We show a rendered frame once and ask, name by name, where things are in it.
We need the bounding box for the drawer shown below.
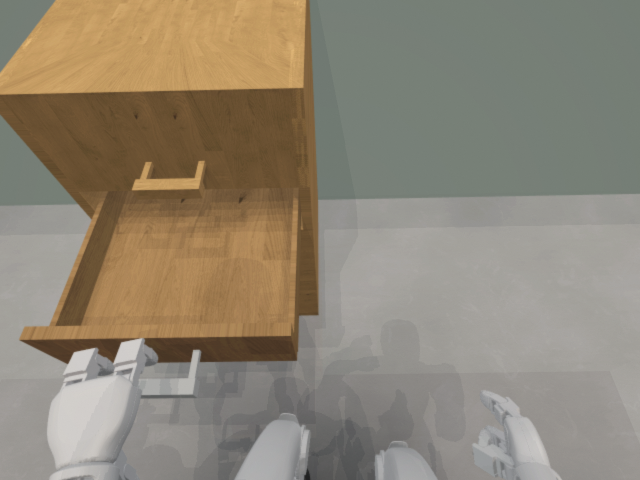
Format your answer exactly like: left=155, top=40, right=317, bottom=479
left=19, top=188, right=301, bottom=364

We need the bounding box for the robot right hand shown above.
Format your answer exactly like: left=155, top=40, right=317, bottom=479
left=472, top=390, right=551, bottom=480

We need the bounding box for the handle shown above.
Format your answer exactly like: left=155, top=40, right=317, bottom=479
left=132, top=178, right=205, bottom=200
left=137, top=350, right=201, bottom=399

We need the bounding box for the right robot shin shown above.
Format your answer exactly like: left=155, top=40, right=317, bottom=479
left=388, top=441, right=408, bottom=449

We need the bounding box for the robot left hand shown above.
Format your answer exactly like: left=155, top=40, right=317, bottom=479
left=47, top=338, right=158, bottom=480

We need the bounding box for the cabinet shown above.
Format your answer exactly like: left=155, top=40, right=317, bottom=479
left=0, top=0, right=319, bottom=316

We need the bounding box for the left robot thigh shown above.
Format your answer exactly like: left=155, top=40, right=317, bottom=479
left=234, top=420, right=310, bottom=480

